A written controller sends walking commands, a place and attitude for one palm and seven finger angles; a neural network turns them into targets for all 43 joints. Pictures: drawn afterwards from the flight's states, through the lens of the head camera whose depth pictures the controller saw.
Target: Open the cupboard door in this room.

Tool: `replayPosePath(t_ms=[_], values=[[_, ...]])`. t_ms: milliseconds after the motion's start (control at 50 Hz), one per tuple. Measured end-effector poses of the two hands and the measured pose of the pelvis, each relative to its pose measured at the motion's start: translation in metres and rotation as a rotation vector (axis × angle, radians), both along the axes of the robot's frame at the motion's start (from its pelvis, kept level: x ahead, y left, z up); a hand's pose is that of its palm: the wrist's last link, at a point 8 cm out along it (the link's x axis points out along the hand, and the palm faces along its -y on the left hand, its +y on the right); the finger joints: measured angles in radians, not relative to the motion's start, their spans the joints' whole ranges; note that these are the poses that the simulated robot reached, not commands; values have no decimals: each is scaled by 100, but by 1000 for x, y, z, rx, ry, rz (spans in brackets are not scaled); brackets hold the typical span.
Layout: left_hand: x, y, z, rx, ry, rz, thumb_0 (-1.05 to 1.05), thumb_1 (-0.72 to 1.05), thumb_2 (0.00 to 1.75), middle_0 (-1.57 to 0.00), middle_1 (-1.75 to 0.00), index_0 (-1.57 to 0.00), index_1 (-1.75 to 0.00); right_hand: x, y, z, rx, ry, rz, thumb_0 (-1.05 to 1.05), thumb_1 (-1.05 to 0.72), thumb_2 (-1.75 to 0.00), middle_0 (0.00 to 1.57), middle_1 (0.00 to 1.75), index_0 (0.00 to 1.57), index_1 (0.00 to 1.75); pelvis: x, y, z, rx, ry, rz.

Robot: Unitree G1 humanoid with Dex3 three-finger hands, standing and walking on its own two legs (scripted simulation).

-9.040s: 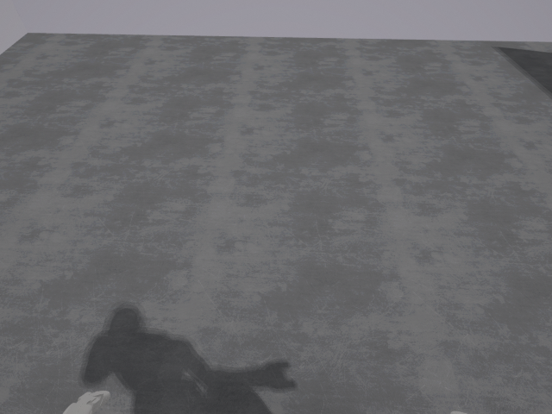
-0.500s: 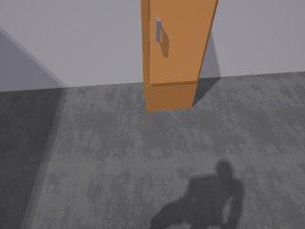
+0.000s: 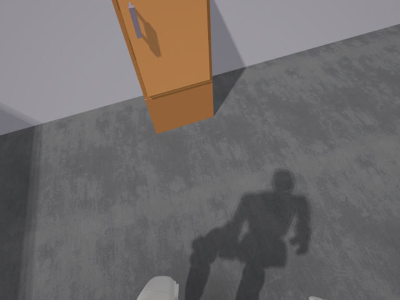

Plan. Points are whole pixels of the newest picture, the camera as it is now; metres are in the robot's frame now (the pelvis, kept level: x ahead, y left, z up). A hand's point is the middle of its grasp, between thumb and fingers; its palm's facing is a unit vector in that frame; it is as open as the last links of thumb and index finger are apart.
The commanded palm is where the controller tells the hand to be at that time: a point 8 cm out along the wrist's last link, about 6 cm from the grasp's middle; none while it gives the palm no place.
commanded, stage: walk to a spot facing it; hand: left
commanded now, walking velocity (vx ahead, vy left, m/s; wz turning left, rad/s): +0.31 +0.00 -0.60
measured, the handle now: (134, 20) +1.09 +0.39 -0.01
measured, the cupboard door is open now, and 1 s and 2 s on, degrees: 0 0 0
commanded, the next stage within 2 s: none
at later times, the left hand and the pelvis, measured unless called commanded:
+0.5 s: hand out of the picture +0.10 +0.25 -0.16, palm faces -0.12 -0.97 -0.22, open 7.4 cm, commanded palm none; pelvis +0.13 +0.06 +0.00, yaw -15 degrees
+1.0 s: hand (179, 155) +0.53 +0.14 -0.16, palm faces -0.59 -0.79 -0.18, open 7.4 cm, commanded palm none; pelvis +0.30 +0.06 +0.00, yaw -35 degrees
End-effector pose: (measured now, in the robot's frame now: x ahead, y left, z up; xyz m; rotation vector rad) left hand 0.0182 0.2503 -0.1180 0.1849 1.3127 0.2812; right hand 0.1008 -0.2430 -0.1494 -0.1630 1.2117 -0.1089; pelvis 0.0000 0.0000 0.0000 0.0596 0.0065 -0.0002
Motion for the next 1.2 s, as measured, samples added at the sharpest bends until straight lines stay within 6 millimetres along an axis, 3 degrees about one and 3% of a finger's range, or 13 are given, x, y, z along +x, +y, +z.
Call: replayPosePath(t_ms=[200, 340, 440, 520, 580, 640, 700, 800, 920, 1000, 1080, 1140, 1200], values=[[18, -10, 7, -43, 25, -77, 0, 90, 90, -20, -30, -20, -30, 39, -20, 26, -41, -121, -69, 0, -90, -90, 20, 30, 20, 30, 34, 4, 9, -15, 2, -109], [32, 5, 1, -68, 101, -116, 0, 90, 90, -20, -30, -20, -30, 59, -2, 31, -40, -125, -111, 0, -90, -90, 20, 30, 20, 30, 68, 21, 9, -40, 5, -176], [60, 29, -5, -75, 160, -151, 1, 90, 90, -20, -30, -20, -30, 88, 23, 34, -37, -139, -144, 1, -90, -90, 20, 30, 20, 30, 102, 42, 7, -55, 13, -227], [103, 58, -17, -75, 188, -192, 1, 90, 90, -20, -30, -20, -30, 120, 45, 35, -51, -174, -177, 1, -90, -90, 20, 30, 20, 30, 138, 63, -1, -63, 21, -274], [152, 82, -35, -71, 187, -243, 1, 90, 90, -20, -30, -20, -30, 134, 57, 30, -87, -216, -223, 0, -90, -90, 20, 30, 21, 30, 164, 80, -14, -71, 17, -326], [219, 94, -35, -59, 137, -332, 1, 90, 90, -20, -30, -20, -30, 120, 70, 34, -98, -184, -295, 0, -90, -90, 20, 30, 21, 30, 185, 89, -10, -75, -4, -386], [295, 92, -26, -57, 41, -418, 1, 91, 90, -20, -30, -19, -30, 93, 85, 36, -97, -98, -381, 0, -90, -90, 20, 30, 21, 30, 207, 93, -1, -85, -5, -424], [405, 64, -11, -65, -102, -541, 1, 91, 90, -19, -30, -19, -30, 45, 116, 32, -71, 74, -530, 0, -90, -90, 20, 30, 21, 30, 242, 93, 5, -84, 6, -493], [493, -5, -10, -110, -153, -684, 0, 91, 90, -19, -30, -19, -30, 7, 155, 28, -5, 252, -691, 0, -90, -90, 20, 30, 20, 30, 281, 78, 2, -79, 17, -570], [533, -69, -17, -161, -153, -788, 0, 91, 90, -19, -30, -19, -30, -2, 175, 25, 54, 347, -776, 0, -90, -90, 20, 30, 20, 30, 302, 60, -3, -75, 28, -615], [562, -138, -27, -204, -166, -895, 1, 91, 90, -19, -30, -19, -30, 0, 178, 16, 114, 412, -866, 0, -90, -90, 20, 30, 20, 30, 322, 34, -14, -64, 36, -675], [576, -175, -35, -218, -199, -940, 0, 91, 90, -19, -30, -19, -30, 10, 162, 3, 146, 421, -912, 0, -90, -90, 20, 30, 21, 30, 335, 10, -25, -47, 28, -707], [577, -185, -32, -197, -180, -943, 0, 91, 90, -20, -30, -20, -30, 38, 125, -4, 119, 347, -923, 1, -90, -90, 20, 30, 21, 30, 342, -1, -21, -49, 0, -737]])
